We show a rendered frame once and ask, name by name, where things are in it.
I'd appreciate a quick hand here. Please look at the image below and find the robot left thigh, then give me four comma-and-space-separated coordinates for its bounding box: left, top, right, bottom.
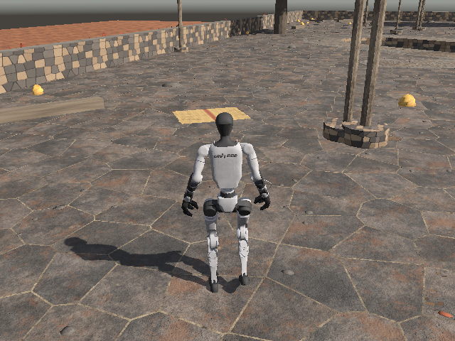
203, 198, 219, 249

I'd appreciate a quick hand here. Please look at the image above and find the right robot hand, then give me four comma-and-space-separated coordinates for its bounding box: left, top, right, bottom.
254, 195, 271, 210

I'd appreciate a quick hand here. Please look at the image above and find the right robot forearm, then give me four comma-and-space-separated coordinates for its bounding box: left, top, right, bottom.
255, 170, 269, 198

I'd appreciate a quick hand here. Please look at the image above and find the right robot upper arm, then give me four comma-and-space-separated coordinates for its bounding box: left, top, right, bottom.
240, 143, 261, 182

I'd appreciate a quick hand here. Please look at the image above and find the left robot hand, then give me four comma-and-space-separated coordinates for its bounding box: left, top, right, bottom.
181, 200, 198, 217

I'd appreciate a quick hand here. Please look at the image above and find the left robot upper arm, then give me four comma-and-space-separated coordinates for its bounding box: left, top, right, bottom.
191, 144, 211, 184

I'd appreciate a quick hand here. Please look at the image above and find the humanoid robot torso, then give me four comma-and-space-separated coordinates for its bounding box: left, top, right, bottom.
209, 141, 242, 213

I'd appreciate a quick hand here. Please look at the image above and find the left robot forearm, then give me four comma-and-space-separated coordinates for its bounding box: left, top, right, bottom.
183, 173, 198, 202

